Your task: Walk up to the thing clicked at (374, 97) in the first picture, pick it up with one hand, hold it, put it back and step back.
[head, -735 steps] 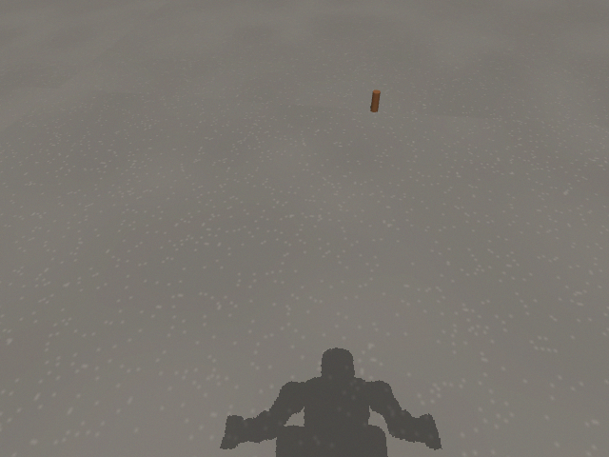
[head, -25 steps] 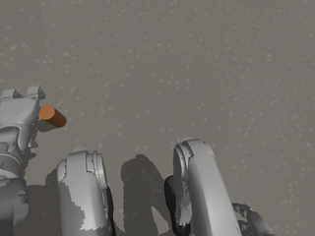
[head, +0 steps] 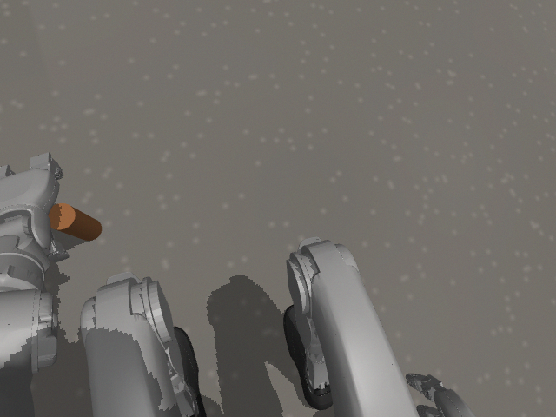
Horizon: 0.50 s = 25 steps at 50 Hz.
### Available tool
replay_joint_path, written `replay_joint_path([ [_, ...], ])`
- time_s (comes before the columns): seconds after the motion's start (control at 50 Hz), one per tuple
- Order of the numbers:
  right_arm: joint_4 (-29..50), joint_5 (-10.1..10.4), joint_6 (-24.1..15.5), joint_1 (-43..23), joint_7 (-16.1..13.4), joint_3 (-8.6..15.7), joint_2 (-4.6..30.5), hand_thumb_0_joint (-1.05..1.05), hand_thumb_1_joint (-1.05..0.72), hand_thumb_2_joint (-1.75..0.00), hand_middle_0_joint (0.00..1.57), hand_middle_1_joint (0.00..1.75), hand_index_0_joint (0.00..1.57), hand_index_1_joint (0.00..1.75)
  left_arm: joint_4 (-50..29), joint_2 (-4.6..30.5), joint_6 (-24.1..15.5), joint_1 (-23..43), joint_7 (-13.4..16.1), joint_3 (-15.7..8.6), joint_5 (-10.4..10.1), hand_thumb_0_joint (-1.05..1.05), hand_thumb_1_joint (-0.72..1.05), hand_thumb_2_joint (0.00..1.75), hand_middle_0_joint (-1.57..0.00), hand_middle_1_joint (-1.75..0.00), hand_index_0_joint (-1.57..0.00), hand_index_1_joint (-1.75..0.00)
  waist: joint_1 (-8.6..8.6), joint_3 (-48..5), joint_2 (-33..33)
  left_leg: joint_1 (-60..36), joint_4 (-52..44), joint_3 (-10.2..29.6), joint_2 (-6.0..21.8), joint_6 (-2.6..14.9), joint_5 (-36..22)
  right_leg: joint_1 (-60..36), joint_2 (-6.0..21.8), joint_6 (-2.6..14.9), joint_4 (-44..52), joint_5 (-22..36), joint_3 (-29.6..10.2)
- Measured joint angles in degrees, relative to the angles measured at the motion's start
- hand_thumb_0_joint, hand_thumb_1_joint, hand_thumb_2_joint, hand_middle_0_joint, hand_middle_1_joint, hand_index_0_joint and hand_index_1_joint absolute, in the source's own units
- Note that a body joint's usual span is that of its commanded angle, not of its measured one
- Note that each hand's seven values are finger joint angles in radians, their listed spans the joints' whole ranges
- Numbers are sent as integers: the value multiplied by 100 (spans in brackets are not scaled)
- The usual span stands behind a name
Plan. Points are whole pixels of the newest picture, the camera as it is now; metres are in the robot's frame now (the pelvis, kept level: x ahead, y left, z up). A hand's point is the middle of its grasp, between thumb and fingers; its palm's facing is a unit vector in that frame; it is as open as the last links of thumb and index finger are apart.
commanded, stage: rest palm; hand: left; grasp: from above
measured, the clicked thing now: (76, 223) +0.45 +0.31 -0.28
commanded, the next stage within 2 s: close in 1.58 s
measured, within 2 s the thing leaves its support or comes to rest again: neither
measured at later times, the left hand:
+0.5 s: hand (70, 217) +0.45 +0.30 -0.23, palm faces -0.38 -0.07 -0.92, open 14.4 cm
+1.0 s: hand (71, 225) +0.44 +0.30 -0.25, palm faces -0.42 -0.14 -0.90, open 14.3 cm
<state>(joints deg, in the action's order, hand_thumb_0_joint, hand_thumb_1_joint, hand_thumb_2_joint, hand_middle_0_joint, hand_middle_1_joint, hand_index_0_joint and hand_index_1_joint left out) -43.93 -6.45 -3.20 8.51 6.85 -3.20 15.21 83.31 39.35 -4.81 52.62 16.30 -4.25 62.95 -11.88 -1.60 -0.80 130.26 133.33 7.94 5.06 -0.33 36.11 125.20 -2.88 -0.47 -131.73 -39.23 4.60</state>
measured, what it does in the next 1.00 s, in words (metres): stands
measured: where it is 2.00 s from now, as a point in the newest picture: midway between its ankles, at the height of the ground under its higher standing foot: (251, 386)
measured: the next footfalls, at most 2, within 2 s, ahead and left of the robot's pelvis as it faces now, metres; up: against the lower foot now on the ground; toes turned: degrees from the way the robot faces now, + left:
none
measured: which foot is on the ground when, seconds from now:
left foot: down 0.00-1.00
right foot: down 0.00-1.00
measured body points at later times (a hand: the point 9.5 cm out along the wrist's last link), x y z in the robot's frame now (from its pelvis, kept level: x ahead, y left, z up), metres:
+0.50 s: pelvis +0.01 +0.01 -0.04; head +0.25 +0.08 +0.33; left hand +0.47 +0.30 -0.18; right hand +0.10 -0.27 -0.14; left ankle +0.09 +0.14 -0.31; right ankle +0.10 -0.11 -0.31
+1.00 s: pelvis +0.01 +0.01 -0.04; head +0.25 +0.09 +0.32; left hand +0.46 +0.30 -0.20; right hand +0.05 -0.27 -0.13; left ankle +0.09 +0.14 -0.31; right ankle +0.10 -0.11 -0.31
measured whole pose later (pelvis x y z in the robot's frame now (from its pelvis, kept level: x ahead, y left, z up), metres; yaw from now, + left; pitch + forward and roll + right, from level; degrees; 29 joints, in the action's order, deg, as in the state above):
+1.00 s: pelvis +0.01 +0.01 -0.04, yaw -5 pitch +28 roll -10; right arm -44.9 -13.6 -7.4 6.1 11.3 -7.9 17.2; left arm 91.1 47.6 -17.1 50.6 32.7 -10.1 72.7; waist -14.8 3.3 4.8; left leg 135.2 144.0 13.7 4.1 -1.6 38.0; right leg 127.8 -4.1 -1.5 -138.9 -40.1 8.4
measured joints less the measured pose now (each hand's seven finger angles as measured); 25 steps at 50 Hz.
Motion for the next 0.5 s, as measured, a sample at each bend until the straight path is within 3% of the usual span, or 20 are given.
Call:
replay_joint_path([
  [0.06, -28, -28, 14, 72, 10, -49, 8, 1, -91, -90, 21, 30, 20, 29, -216, 119, -491, -289, -137, 2, 41, 1, -53, 96, -8, -106, -9, -104, 108, 72, 137, 72, 89, 54, -47, -43, -13, 39, 28, 14, -84, -16, 42],
  [0.1, -57, -62, 6, 88, -2, -36, 16, 1, -91, -90, 21, 30, 20, 30, -504, 181, -852, -481, -41, -38, 175, 1, -52, 94, -8, -106, -10, -105, 181, 122, 238, 137, 179, 98, -82, -98, -23, 68, 45, 13, -160, -33, 69],
  [0.2, -152, -226, 17, -115, -22, 26, 52, 1, -91, -90, 21, 30, 20, 29, -542, 246, -1367, -605, 724, 4, 678, 0, -52, 94, -8, -106, -10, -104, 202, 189, 444, 288, 456, 149, -132, -77, -8, 119, 57, -50, -379, -86, 89],
  [0.28, -129, -371, -97, -364, -1, 39, 50, 1, -91, -90, 21, 30, 20, 29, -105, 212, -1282, -439, 1338, -59, 1058, 0, -54, 96, -8, -102, -8, -102, 59, 201, 539, 429, 625, 167, -165, -32, -30, 187, 64, -85, -511, -98, 94],
  [0.34, -105, -463, -220, -519, 68, 12, 28, 1, -90, -90, 21, 30, 20, 29, 179, 190, -1066, -292, 1692, -170, 1221, 0, -55, 98, -8, -100, -7, -100, -76, 197, 582, 512, 715, 185, -176, -23, -34, 249, 62, -100, -588, -102, 101],
  [0.42, -94, -541, -340, -640, 186, -70, 9, 0, -90, -90, 21, 30, 20, 29, 458, 197, -714, -90, 1952, -300, 1239, 0, -56, 100, -8, -96, -6, -98, -218, 177, 559, 599, 792, 219, -169, -36, -8, 347, 43, -113, -654, -108, 120],
  [0.5, -64, -597, -435, -662, 309, -182, 12, 0, -90, -90, 21, 30, 20, 29, 766, 317, -440, 178, 1894, -326, 1098, 0, -56, 101, -8, -95, -6, -97, -315, 234, 462, 641, 840, 255, -132, -45, 41, 426, 0, -115, -684, -102, 142],
])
